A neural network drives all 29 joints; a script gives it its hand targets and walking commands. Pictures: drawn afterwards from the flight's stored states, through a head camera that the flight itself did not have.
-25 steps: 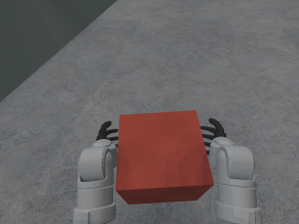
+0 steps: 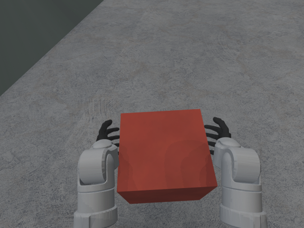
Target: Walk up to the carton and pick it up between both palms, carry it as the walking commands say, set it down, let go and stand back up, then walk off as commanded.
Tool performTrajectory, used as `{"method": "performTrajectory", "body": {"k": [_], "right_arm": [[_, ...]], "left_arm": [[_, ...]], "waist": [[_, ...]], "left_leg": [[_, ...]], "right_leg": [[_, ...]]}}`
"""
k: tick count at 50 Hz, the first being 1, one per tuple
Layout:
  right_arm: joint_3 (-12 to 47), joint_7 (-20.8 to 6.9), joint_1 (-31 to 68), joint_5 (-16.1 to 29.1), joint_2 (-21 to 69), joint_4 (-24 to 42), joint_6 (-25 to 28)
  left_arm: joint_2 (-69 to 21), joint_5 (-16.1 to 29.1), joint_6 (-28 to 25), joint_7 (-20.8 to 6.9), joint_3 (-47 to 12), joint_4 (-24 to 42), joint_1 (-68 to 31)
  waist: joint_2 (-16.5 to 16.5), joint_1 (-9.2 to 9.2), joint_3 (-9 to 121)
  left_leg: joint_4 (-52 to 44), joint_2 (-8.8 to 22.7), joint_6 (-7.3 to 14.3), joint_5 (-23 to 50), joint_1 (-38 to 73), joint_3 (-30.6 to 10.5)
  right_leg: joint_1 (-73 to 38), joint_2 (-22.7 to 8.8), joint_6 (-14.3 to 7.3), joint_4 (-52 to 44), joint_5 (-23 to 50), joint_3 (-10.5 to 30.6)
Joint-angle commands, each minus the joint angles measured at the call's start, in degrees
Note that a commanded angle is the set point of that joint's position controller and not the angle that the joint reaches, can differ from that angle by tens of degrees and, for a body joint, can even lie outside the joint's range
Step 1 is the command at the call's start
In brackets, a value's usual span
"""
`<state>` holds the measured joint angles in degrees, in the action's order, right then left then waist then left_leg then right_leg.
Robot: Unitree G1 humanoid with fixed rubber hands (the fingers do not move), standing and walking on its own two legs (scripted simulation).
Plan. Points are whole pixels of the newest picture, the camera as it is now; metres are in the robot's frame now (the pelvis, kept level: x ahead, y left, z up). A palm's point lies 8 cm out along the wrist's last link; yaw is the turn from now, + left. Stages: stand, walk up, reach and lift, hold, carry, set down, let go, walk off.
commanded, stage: carry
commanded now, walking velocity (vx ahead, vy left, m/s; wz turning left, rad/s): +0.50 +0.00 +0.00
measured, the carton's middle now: (162, 159) +0.31 +0.00 +0.00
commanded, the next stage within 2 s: none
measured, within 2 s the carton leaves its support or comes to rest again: neither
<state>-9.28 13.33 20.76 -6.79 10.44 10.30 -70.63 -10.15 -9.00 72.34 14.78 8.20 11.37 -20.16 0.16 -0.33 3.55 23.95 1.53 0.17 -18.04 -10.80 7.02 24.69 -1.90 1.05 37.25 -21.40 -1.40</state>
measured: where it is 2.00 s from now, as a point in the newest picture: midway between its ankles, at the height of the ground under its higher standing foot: (154, 107)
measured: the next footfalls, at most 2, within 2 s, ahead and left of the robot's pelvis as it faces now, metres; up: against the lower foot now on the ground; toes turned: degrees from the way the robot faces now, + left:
right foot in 0.02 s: +0.09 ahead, -0.12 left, +0.00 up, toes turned -2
left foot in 0.30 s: +0.30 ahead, +0.14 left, +0.00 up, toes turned +8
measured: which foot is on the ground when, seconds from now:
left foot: down 0.00-0.06, up 0.08-0.28, down 0.30-0.60, up 0.62-0.86, down 0.88-1.00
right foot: up 0.00-0.00, down 0.02-0.32, up 0.34-0.56, down 0.58-0.90, up 0.92-1.00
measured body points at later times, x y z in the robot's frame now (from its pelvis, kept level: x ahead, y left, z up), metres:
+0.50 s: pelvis +0.31 +0.02 +0.00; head +0.35 +0.02 +0.45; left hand +0.62 +0.17 +0.07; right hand +0.63 -0.12 +0.07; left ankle +0.26 +0.13 -0.74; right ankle +0.26 -0.09 -0.70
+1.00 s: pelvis +0.64 +0.04 +0.00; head +0.69 +0.05 +0.44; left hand +0.96 +0.19 +0.07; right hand +0.96 -0.10 +0.07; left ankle +0.65 +0.14 -0.74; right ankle +0.50 -0.06 -0.68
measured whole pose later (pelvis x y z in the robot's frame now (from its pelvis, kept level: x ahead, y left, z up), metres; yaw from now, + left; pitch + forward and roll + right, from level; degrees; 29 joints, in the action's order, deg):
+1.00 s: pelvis +0.64 +0.04 +0.00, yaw +0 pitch +6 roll +1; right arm -9.2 13.6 21.0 -6.6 10.5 14.0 -70.6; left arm -10.6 -8.9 71.9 14.4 8.3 13.9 -21.3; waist 1.1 -0.2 0.2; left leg 30.2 2.2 2.0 -14.5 -21.3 9.2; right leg 18.0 -1.9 0.8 54.8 -29.4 -3.5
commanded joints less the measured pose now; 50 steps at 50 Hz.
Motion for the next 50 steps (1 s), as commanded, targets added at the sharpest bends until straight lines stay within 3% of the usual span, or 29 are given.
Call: {"method": "performTrajectory", "body": {"k": [1, 2, 3, 4, 6, 9, 13, 14, 15, 16, 17, 19, 20, 23, 27, 28, 29, 30, 31, 32, 34, 37, 40, 42, 43, 44, 45, 47, 50], "right_arm": [[40.46, -22.30, 33.80, 25.84, 57.86, 6.23, -0.44], [40.34, -22.18, 33.38, 25.41, 57.24, 5.24, -0.67], [40.79, -22.13, 33.34, 25.62, 57.50, 4.34, -1.05], [41.66, -22.19, 35.04, 26.61, 58.09, 4.96, -1.04], [40.57, -22.01, 33.13, 26.02, 58.66, 2.79, -0.74], [40.71, -21.69, 34.09, 26.10, 59.09, 4.07, -0.41], [41.52, -21.26, 35.82, 27.28, 59.41, 8.87, -0.17], [41.15, -21.34, 33.88, 27.35, 59.56, 8.00, -0.45], [40.76, -21.54, 34.43, 27.05, 58.48, 8.75, -0.33], [39.64, -21.63, 33.58, 26.53, 57.14, 6.50, -0.33], [39.36, -21.94, 31.05, 26.35, 58.39, 4.10, -0.52], [40.17, -22.29, 29.34, 26.36, 60.04, 3.97, -0.58], [39.94, -22.31, 29.34, 26.58, 60.32, 4.24, -0.30], [39.88, -22.32, 29.46, 26.20, 59.69, 6.42, 0.05], [40.91, -22.21, 32.30, 25.87, 57.68, 9.07, 0.00], [41.28, -22.12, 32.89, 25.78, 57.68, 8.73, -0.27], [41.01, -21.96, 33.83, 25.45, 56.90, 8.51, -0.56], [40.85, -22.00, 32.21, 25.01, 57.36, 5.77, -1.13], [41.44, -22.05, 33.39, 25.67, 57.68, 4.88, -1.48], [41.58, -21.95, 31.60, 25.75, 58.52, 3.90, -1.48], [41.80, -21.86, 32.34, 26.21, 59.07, 5.37, -0.39], [41.33, -21.39, 32.67, 25.71, 59.50, 5.59, 0.07], [42.13, -20.93, 35.96, 26.84, 58.77, 10.77, 0.27], [41.65, -21.13, 32.45, 26.36, 58.60, 9.34, -0.10], [41.40, -21.24, 32.06, 26.64, 58.59, 9.04, -0.36], [40.50, -21.47, 31.32, 26.17, 57.70, 7.07, -0.44], [39.33, -21.74, 31.77, 26.02, 56.69, 5.93, -0.11], [40.02, -22.28, 30.37, 25.99, 58.44, 5.08, -0.46], [39.98, -22.43, 29.16, 26.48, 59.28, 6.28, 0.00]], "left_arm": [[-59.70, 29.83, -1.37, -23.63, -39.53, 5.22, -34.13], [-58.37, 28.93, -1.08, -23.80, -38.84, 3.61, -32.38], [-57.74, 28.25, -1.15, -23.77, -38.22, 2.78, -32.11], [-58.52, 28.35, -1.24, -23.95, -38.22, 2.55, -32.08], [-58.89, 29.04, -1.10, -24.04, -38.10, 3.93, -33.52], [-58.86, 29.86, -1.18, -23.82, -38.91, 6.39, -35.64], [-57.75, 29.83, -1.25, -23.43, -39.35, 10.23, -36.40], [-57.13, 29.15, -1.13, -23.34, -39.19, 11.08, -35.97], [-57.04, 28.36, -0.98, -23.27, -39.33, 10.75, -36.36], [-56.70, 28.07, -0.63, -23.50, -40.02, 9.12, -34.98], [-56.92, 28.61, -0.44, -23.59, -40.19, 7.51, -35.00], [-59.46, 28.55, -1.01, -23.57, -40.07, 6.50, -32.73], [-59.49, 28.96, -1.10, -23.50, -39.84, 6.72, -33.28], [-60.51, 29.36, -1.64, -23.21, -40.40, 8.08, -33.56], [-59.30, 29.64, -1.57, -23.41, -40.40, 7.67, -33.60], [-59.40, 29.57, -1.44, -23.60, -39.79, 5.88, -32.82], [-59.07, 29.25, -1.17, -23.81, -39.47, 5.07, -31.73], [-57.59, 28.51, -0.93, -24.01, -38.41, 4.17, -31.72], [-57.19, 27.64, -1.02, -24.06, -37.79, 2.89, -31.66], [-58.12, 27.88, -0.94, -24.10, -37.65, 2.59, -30.76], [-59.19, 29.20, -1.34, -24.35, -38.44, 4.90, -33.06], [-58.61, 30.51, -1.51, -24.30, -39.51, 8.48, -36.44], [-57.68, 30.06, -1.73, -23.86, -39.42, 10.27, -35.48], [-56.81, 29.01, -1.31, -23.64, -38.85, 10.04, -33.04], [-56.35, 27.86, -0.97, -23.49, -38.50, 9.20, -32.03], [-55.45, 27.52, -0.74, -23.43, -38.79, 9.62, -33.37], [-55.94, 28.31, -0.64, -23.82, -40.03, 8.14, -33.61], [-58.35, 27.70, -1.16, -23.85, -39.93, 4.70, -30.75], [-59.85, 28.60, -1.50, -23.57, -39.96, 6.48, -31.56]], "waist": [[1.39, -0.59, 24.07], [13.26, -0.94, 24.37], [19.32, -0.80, 20.78], [17.36, -1.15, 20.54], [10.20, -1.47, 20.49], [9.71, -0.85, 18.98], [11.06, 1.97, 22.97], [7.37, 2.71, 26.84], [-2.79, 3.24, 28.92], [-18.89, 1.55, 29.81], [-17.28, 1.70, 26.57], [-8.40, 2.34, 24.13], [-7.41, 2.52, 22.88], [-9.04, 2.20, 22.09], [-9.21, 0.36, 20.05], [-3.93, 0.00, 22.70], [3.80, -1.02, 24.36], [16.69, -1.02, 24.10], [19.57, -0.93, 21.88], [16.83, -1.05, 22.03], [10.15, -1.48, 21.70], [9.31, -0.94, 19.12], [12.93, 0.01, 19.46], [9.88, 1.73, 23.39], [6.11, 2.60, 27.28], [-7.86, 2.94, 29.79], [-20.77, 1.32, 30.57], [-10.27, 2.02, 26.68], [-6.96, 2.16, 23.89]], "left_leg": [[14.35, 5.97, 0.49, 22.71, -1.99, 0.38], [23.62, 2.48, -1.60, 9.85, -14.61, 1.82], [31.92, -2.55, -1.40, -10.73, -29.64, 0.22], [34.74, -0.97, -0.51, -15.45, -34.75, -3.73], [30.96, -0.11, 0.19, -14.77, -37.45, -4.11], [15.92, -0.60, -1.56, -6.81, -28.66, -0.95], [-0.23, -6.15, 0.06, 12.95, -0.04, 10.03], [2.15, -3.92, 1.98, 11.28, 13.72, 6.73], [0.33, 6.91, 5.83, 7.62, 24.96, -9.61], [-4.26, 21.23, 12.31, 17.16, 33.57, -34.26], [-3.80, 21.67, 13.83, 29.18, 35.61, -35.12], [-1.09, 20.25, 11.69, 38.49, 33.37, -25.07], [-2.50, 18.76, 10.22, 38.62, 32.11, -22.10], [-4.62, 16.83, 8.63, 34.57, 26.67, -15.31], [1.42, 10.93, 3.56, 24.27, 14.06, -2.86], [9.07, 7.83, 1.75, 27.64, 8.23, 0.41], [17.91, 5.07, -0.46, 23.34, -3.38, 2.59], [30.23, 0.37, -1.89, 1.19, -17.92, 2.74], [38.33, -3.33, -1.03, -13.54, -30.31, -1.39], [41.34, -0.88, -0.10, -14.68, -34.35, -4.72], [34.72, -0.07, 0.60, -13.92, -39.87, -4.42], [19.54, -0.41, -1.37, -7.65, -31.58, -0.66], [7.37, -4.02, -0.67, 4.30, -13.89, 6.25], [0.42, -6.35, 0.46, 14.41, 2.04, 10.61], [2.45, -2.66, 2.80, 14.05, 15.43, 6.13], [1.23, 10.43, 7.77, 14.71, 28.16, -14.29], [-3.44, 22.81, 13.67, 28.41, 36.88, -36.99], [-0.27, 21.40, 12.19, 42.53, 34.93, -27.25], [-4.03, 18.19, 9.99, 36.09, 28.86, -18.69]], "right_leg": [[-27.69, -4.05, -3.31, -16.68, 11.11, 1.07], [-36.55, -14.87, -7.03, -18.27, 14.68, 17.30], [-44.33, -19.98, -12.91, -17.00, 33.70, 26.77], [-47.22, -20.81, -15.00, -13.33, 44.45, 25.23], [-50.21, -17.94, -11.65, -12.29, 50.01, 18.50], [-39.91, -14.93, -9.38, -14.93, 41.69, 9.22], [-24.17, -9.71, -3.92, -5.24, 47.31, -5.63], [-15.75, -7.44, -2.34, 2.34, 42.69, -7.43], [-1.59, -4.08, -0.53, 13.97, 26.69, -8.51], [11.31, 2.89, 0.75, 26.43, -5.92, -7.14], [16.74, 1.72, -1.04, 29.43, -11.53, -1.72], [19.56, -1.70, -0.83, 25.53, -8.80, 0.06], [18.65, -1.56, -0.49, 19.33, -7.02, -0.46], [11.09, -1.68, 0.34, 4.55, -3.13, -2.56], [-9.34, 2.51, 0.12, -15.82, 14.02, -10.85], [-20.10, 1.71, -0.77, -15.07, 15.45, -8.87], [-30.95, -5.28, -3.54, -15.83, 13.24, 3.16], [-39.68, -18.12, -8.67, -18.57, 24.59, 23.22], [-47.75, -20.91, -15.48, -14.15, 44.93, 27.54], [-50.23, -20.18, -15.31, -11.39, 54.63, 23.73], [-55.06, -17.00, -11.25, -10.63, 59.18, 17.43], [-44.26, -14.81, -9.62, -14.54, 48.63, 8.71], [-31.76, -11.79, -6.96, -13.25, 52.42, -2.03], [-25.18, -9.39, -3.97, -4.12, 53.25, -7.82], [-16.14, -7.14, -1.94, 3.82, 43.41, -9.29], [-0.81, -2.28, 0.01, 18.75, 25.55, -9.92], [11.73, 4.47, 0.39, 29.09, -9.12, -6.00], [16.09, 0.26, -0.77, 30.03, -8.57, 0.02], [13.50, -2.48, 0.16, 14.70, -5.13, -0.15]]}}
